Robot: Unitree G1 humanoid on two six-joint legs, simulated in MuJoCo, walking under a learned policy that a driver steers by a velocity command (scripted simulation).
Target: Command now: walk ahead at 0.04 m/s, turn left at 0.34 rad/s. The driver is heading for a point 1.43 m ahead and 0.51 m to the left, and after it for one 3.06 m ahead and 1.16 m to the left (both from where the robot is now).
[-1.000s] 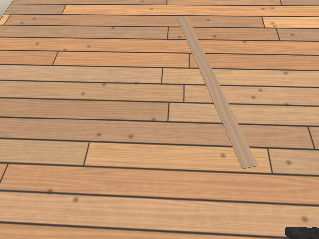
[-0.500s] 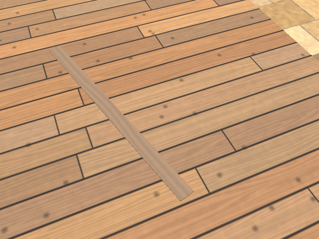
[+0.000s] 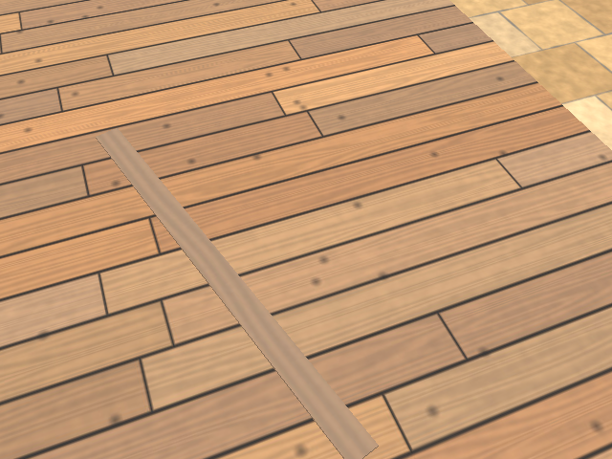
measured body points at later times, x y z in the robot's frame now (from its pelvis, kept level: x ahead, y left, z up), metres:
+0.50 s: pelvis +0.03 +0.01 +0.00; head +0.06 +0.02 +0.45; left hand +0.11 +0.32 -0.09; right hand +0.24 -0.24 -0.09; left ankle +0.00 +0.12 -0.73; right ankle +0.07 -0.11 -0.73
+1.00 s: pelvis +0.01 +0.04 +0.01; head +0.02 +0.07 +0.45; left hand -0.02 +0.34 -0.12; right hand +0.27 -0.12 -0.09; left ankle -0.04 +0.13 -0.73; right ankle +0.06 -0.11 -0.70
